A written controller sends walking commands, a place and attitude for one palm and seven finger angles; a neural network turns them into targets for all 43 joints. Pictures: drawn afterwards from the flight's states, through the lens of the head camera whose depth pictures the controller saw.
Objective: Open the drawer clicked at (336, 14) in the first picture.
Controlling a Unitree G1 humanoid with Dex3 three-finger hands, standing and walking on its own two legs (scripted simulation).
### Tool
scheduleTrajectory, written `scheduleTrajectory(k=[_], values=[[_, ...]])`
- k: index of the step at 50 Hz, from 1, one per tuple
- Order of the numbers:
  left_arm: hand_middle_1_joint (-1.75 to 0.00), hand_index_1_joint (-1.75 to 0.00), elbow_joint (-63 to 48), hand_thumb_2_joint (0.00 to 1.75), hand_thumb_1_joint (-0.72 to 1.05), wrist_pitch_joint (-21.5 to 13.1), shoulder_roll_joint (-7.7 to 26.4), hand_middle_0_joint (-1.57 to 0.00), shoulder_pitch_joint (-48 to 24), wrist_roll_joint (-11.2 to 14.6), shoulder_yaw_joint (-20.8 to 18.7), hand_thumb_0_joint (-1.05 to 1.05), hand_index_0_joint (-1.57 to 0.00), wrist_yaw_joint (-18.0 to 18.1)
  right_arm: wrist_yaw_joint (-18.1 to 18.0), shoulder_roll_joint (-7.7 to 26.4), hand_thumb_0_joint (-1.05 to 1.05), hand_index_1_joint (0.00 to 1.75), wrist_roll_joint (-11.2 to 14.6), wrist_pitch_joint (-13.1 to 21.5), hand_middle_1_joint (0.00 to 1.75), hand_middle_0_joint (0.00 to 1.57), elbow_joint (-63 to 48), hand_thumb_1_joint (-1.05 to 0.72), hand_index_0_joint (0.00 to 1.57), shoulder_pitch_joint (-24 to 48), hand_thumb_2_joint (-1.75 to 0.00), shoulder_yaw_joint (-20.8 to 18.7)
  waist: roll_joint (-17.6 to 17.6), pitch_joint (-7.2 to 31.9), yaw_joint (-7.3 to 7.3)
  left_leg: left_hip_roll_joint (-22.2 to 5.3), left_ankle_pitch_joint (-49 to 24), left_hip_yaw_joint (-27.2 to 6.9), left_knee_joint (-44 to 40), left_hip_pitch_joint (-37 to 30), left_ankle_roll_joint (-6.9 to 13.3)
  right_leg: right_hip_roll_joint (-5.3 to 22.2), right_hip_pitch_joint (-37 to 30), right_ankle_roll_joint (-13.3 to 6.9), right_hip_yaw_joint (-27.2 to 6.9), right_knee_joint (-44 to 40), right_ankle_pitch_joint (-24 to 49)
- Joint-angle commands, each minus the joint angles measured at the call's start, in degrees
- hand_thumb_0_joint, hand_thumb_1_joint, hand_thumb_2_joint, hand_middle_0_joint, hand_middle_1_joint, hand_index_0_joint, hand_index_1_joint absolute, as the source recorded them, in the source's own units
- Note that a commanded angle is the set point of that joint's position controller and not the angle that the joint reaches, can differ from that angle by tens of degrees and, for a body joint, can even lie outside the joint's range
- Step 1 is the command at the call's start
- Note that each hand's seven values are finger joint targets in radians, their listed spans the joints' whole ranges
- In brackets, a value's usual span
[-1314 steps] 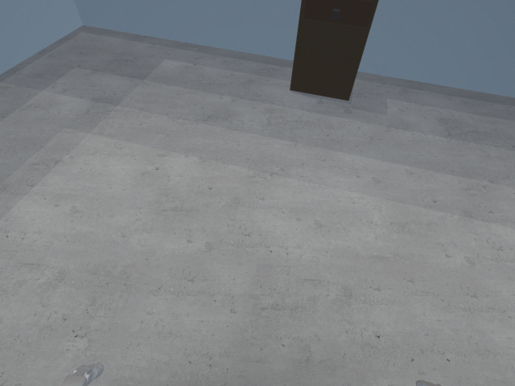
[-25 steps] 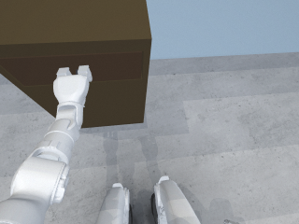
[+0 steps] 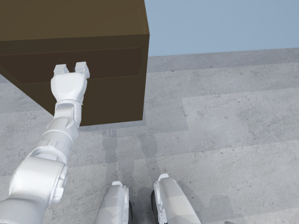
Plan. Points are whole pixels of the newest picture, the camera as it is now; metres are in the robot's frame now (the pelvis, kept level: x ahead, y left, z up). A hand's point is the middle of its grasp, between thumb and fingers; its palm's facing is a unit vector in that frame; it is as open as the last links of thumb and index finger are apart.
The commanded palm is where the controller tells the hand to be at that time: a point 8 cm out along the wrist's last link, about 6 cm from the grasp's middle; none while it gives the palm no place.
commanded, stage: pull the drawer open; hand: left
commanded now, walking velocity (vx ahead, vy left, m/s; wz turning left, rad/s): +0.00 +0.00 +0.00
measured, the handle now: (75, 78) +0.53 +0.18 -0.05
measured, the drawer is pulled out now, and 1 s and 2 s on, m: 0.00 0.09 0.20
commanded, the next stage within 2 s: none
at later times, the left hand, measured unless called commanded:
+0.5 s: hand (77, 104) +0.45 +0.18 -0.07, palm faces -0.07 -0.08 -0.99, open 8.0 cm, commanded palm +0.42 +0.17 -0.01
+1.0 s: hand (76, 124) +0.39 +0.18 -0.07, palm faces -0.08 -0.08 -0.99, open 8.0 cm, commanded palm +0.36 +0.17 -0.01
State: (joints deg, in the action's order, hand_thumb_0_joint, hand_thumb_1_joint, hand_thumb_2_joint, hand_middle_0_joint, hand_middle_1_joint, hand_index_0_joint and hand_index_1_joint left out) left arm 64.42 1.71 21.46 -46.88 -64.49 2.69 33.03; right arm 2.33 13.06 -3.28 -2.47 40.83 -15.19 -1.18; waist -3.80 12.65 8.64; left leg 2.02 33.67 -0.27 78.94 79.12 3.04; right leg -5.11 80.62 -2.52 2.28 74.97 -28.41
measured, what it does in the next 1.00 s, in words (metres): stands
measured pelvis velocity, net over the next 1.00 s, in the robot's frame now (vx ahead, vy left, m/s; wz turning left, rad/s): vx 0.03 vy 0.00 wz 0.00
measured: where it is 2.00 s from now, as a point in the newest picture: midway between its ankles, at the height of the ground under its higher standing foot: outside the picture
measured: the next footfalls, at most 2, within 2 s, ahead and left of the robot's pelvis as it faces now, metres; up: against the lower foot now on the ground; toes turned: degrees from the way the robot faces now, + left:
none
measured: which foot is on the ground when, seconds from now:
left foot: down 0.00-1.00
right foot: down 0.00-1.00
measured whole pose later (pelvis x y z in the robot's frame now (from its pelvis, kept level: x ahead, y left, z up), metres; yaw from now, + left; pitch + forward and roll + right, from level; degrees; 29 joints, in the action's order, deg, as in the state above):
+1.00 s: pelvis +0.03 +0.00 +0.03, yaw +0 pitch +29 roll -2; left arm 44.8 3.3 12.9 -20.3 -66.2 6.4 37.4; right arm 3.2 11.8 -3.9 -7.2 37.9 -10.6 -2.7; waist -2.1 13.1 3.5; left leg 2.0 34.6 0.5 72.4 67.0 2.9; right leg -5.3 69.3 -2.8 0.9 69.8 -29.8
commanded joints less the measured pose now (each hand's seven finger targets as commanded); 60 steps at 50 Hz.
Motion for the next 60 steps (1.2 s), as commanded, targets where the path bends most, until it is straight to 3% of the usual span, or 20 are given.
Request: scheduleTrajectory(k=[1,3,6,11,15,21,22,24,25,28,34,35,36,38,46,47,49,50,55,60], values=[[-1.35,-1.35,-10.5,0.9,0.9,-0.58,6.56,-0.4,-13.58,0.8,-1.18,0.0,-0.4,1.86,-0.35,9.07,0.0,0.3,0.19,0.48,0.3,0.2,-2.9,-0.9,0.2,-8.29,-0.9,-3.6,-2.07,32.08,-0.66,-0.98,-21.04,-2.91,-10.31,-22.08,-0.49,1.01,-23.71,0.13,-1.65,-8.78,17.3],[-1.35,-1.35,-12.57,0.9,0.9,-1.1,6.83,-0.4,-9.78,0.95,-1.97,0.0,-0.4,1.9,-0.2,8.98,0.0,0.3,0.31,0.13,0.3,0.2,-3.31,-0.9,0.2,-8.23,-0.9,-3.73,-2.57,33.89,-2.19,-0.99,-23.48,-2.58,-10.58,-23.64,-0.62,1.07,-25.71,0.02,-1.79,-8.68,19.96],[-1.35,-1.35,-12.4,0.9,0.9,-1.2,6.79,-0.4,-6.98,1.27,-2.52,0.0,-0.4,2.02,-0.25,8.82,0.0,0.3,0.23,-0.17,0.3,0.2,-2.92,-0.9,0.2,-8.1,-0.9,-3.72,0.46,31.68,-2.04,-1.04,-24.76,-2.34,-10.71,-22.6,-0.43,1.12,-27.55,0.16,-2.12,-8.96,22.86],[-1.35,-1.35,-16.51,0.9,0.9,-1.77,4.01,-0.4,-2.41,0.22,-1.62,0.0,-0.4,3.33,0.07,8.51,0.0,0.3,-0.12,-0.94,0.3,0.2,-3.32,-0.9,0.2,-7.63,-0.9,-4.43,-0.66,32.88,-3.11,-1.52,-32.32,-2.78,-10.94,-28.47,-1.04,1.22,-26.94,0.0,-1.77,-8.66,28.05],[-1.35,-1.35,-18.29,0.9,0.9,-1.69,3.7,-0.4,1.01,-0.31,-2.2,0.0,-0.4,4.47,0.27,8.24,0.0,0.3,-0.47,-1.63,0.3,0.2,-3.39,-0.9,0.2,-7.4,-0.9,-4.61,0.7,31.58,-3.47,-1.5,-33.99,-2.01,-10.83,-27.81,-0.88,1.45,-29.4,0.18,-2.36,-9.09,32.23],[-1.35,-1.35,-22.51,0.9,0.9,-1.11,1.38,-0.4,5.0,-1.33,-1.31,0.0,-0.4,5.67,0.66,7.73,0.0,0.3,-0.85,-2.5,0.3,0.2,-4.51,-0.9,0.2,-6.04,-0.9,-4.85,-1.49,32.67,-4.64,-1.62,-39.62,-2.04,-11.05,-31.59,-1.22,1.72,-29.75,0.03,-2.42,-8.95,34.97],[-1.35,-1.35,-22.38,0.9,0.9,-0.86,0.84,-0.4,5.77,-1.63,-1.05,0.0,-0.4,5.91,0.66,7.72,0.0,0.3,-0.87,-2.84,0.3,0.2,-4.53,-0.9,0.2,-6.02,-0.9,-4.96,-0.4,32.58,-4.28,-1.91,-40.58,-2.44,-10.9,-32.65,-1.3,1.67,-29.21,0.2,-2.31,-9.03,35.19],[-1.35,-1.35,-23.39,0.9,0.9,-0.47,0.59,-0.4,7.15,-1.64,-1.0,0.0,-0.4,6.14,0.75,7.71,0.0,0.3,-0.84,-3.04,0.3,0.2,-4.95,-0.9,0.2,-5.55,-0.9,-4.95,-0.27,32.02,-4.65,-1.9,-39.82,-2.4,-11.25,-32.38,-1.35,1.69,-29.69,0.12,-2.2,-9.19,34.69],[-1.35,-1.35,-23.94,0.9,0.9,-0.24,-1.07,-0.4,7.73,-1.59,0.25,0.0,-0.4,6.15,0.88,7.57,0.0,0.3,-0.87,-3.08,0.3,0.2,-5.16,-0.9,0.2,-5.02,-0.9,-5.0,-0.44,31.82,-4.43,-1.83,-39.16,-2.17,-11.3,-32.63,-1.34,1.65,-29.61,0.14,-2.16,-9.57,34.38],[-1.35,-1.35,-25.56,0.9,0.9,-0.06,-0.12,-0.4,8.75,-1.83,-0.43,0.0,-0.4,6.35,0.72,7.53,0.0,0.3,-0.82,-3.29,0.3,0.2,-5.66,-0.9,0.2,-4.44,-0.9,-4.93,0.11,31.68,-4.76,-1.69,-38.85,-2.2,-11.49,-32.43,-1.32,1.68,-30.46,0.1,-2.26,-9.49,34.59],[-1.35,-1.35,-27.38,0.9,0.9,0.63,-2.53,-0.4,10.61,-2.09,1.4,0.0,-0.4,6.93,0.78,7.35,0.0,0.3,-0.91,-3.51,0.3,0.2,-6.13,-0.9,0.2,-2.76,-0.9,-4.86,-0.93,30.09,-4.71,-1.74,-37.42,-2.38,-11.9,-33.48,-1.58,1.64,-28.53,-0.06,-1.82,-10.03,31.89],[-1.35,-1.35,-27.11,0.9,0.9,0.78,-3.3,-0.4,11.93,-1.94,1.7,0.0,-0.4,7.01,0.82,7.28,0.0,0.3,-0.95,-3.54,0.3,0.2,-6.32,-0.9,0.2,-2.67,-0.9,-4.94,0.53,30.63,-4.68,-1.61,-36.41,-2.24,-11.93,-33.22,-1.41,1.6,-29.5,-0.02,-1.75,-10.25,31.72],[-1.35,-1.35,-28.02,0.9,0.9,0.81,-2.1,-0.4,12.06,-1.97,0.8,0.0,-0.4,7.05,0.66,7.28,0.0,0.3,-0.99,-3.57,0.3,0.2,-6.4,-0.9,0.2,-2.46,-0.9,-4.84,-0.16,30.54,-5.12,-1.56,-37.49,-2.36,-12.07,-33.36,-1.58,1.62,-29.48,-0.17,-1.84,-9.96,32.18],[-1.35,-1.35,-26.67,0.9,0.9,1.19,-3.65,-0.4,13.93,-1.94,1.96,0.0,-0.4,6.99,0.67,7.15,0.0,0.3,-0.84,-3.76,0.3,0.2,-6.47,-0.9,0.2,-2.07,-0.9,-4.83,1.03,29.33,-4.9,-1.34,-34.78,-2.06,-12.16,-32.15,-1.44,1.58,-29.63,-0.1,-1.77,-10.46,31.0],[-1.35,-1.35,-30.81,0.9,0.9,1.2,-3.03,-0.4,18.03,-2.03,1.65,0.0,-0.4,7.31,0.39,6.85,0.0,0.3,-0.76,-3.65,0.3,0.2,-7.48,-0.9,0.2,0.03,-0.9,-4.52,-0.25,29.39,-6.43,-0.95,-32.06,-2.04,-13.24,-32.06,-1.6,1.49,-30.41,-0.68,-2.02,-10.67,28.89],[-1.35,-1.35,-30.32,0.9,0.9,1.29,-4.11,-0.4,17.91,-2.25,2.7,0.0,-0.4,7.4,0.39,6.84,0.0,0.3,-0.69,-3.76,0.3,0.2,-7.27,-0.9,0.2,0.04,-0.9,-4.59,0.27,28.48,-5.88,-1.19,-31.72,-2.24,-13.26,-32.37,-1.64,1.48,-29.35,-0.51,-1.81,-10.83,27.82],[-1.35,-1.35,-30.46,0.9,0.9,1.26,-3.04,-0.4,18.67,-2.39,1.79,0.0,-0.4,7.7,0.34,6.87,0.0,0.3,-0.63,-3.67,0.3,0.2,-7.32,-0.9,0.2,0.58,-0.9,-4.45,0.78,27.47,-6.33,-0.97,-28.97,-1.89,-13.52,-30.76,-1.56,1.39,-29.52,-0.68,-1.91,-11.0,25.93],[-1.35,-1.35,-30.48,0.9,0.9,1.32,-4.6,-0.4,18.89,-2.24,3.13,0.0,-0.4,7.7,0.35,6.67,0.0,0.3,-0.66,-3.52,0.3,0.2,-7.43,-0.9,0.2,0.85,-0.9,-4.48,1.05,27.06,-5.92,-0.76,-27.99,-1.5,-13.41,-30.1,-1.31,1.42,-30.12,-0.63,-2.15,-11.36,26.26],[-1.35,-1.35,-30.08,0.9,0.9,1.27,-3.81,-0.4,19.57,-2.93,2.61,0.0,-0.4,8.16,0.1,6.74,0.0,0.3,-0.58,-3.26,0.3,0.2,-7.3,-0.9,0.2,1.53,-0.9,-4.46,2.13,25.3,-6.2,-0.58,-25.3,-1.81,-13.72,-28.73,-1.41,1.46,-28.99,-0.84,-2.1,-11.29,23.31],[-1.35,-1.35,-31.3,0.9,0.9,1.43,-4.98,-0.4,22.47,-2.71,3.34,0.0,-0.4,8.12,0.03,6.57,0.0,0.3,-0.51,-2.96,0.3,0.2,-7.81,-0.9,0.2,2.24,-0.9,-4.58,2.66,26.24,-6.77,-0.4,-24.35,-1.67,-13.66,-28.9,-1.27,1.47,-29.55,-0.81,-2.35,-11.35,22.52]])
